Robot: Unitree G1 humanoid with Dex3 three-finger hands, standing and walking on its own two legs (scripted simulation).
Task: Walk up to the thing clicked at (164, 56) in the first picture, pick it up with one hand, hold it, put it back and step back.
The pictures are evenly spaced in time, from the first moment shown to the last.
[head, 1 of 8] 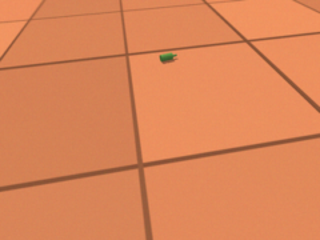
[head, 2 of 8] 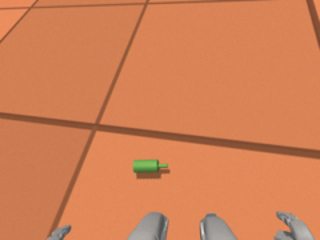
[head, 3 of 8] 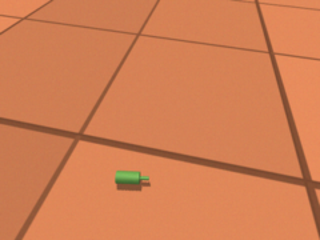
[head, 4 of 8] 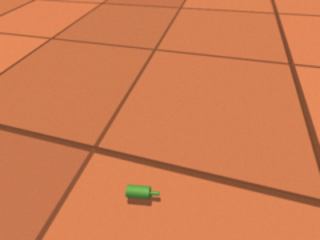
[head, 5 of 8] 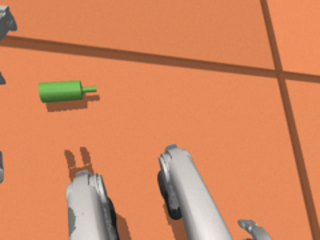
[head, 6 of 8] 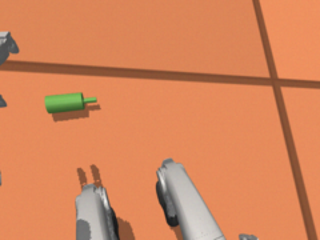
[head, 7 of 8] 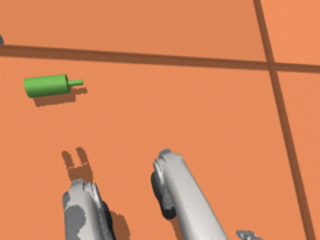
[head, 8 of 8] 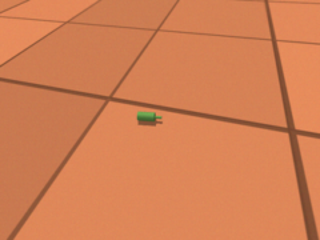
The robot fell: no
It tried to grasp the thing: yes
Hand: left
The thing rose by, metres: 0.00
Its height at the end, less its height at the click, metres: +0.00
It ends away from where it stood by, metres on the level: 0.07
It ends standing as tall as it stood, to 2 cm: yes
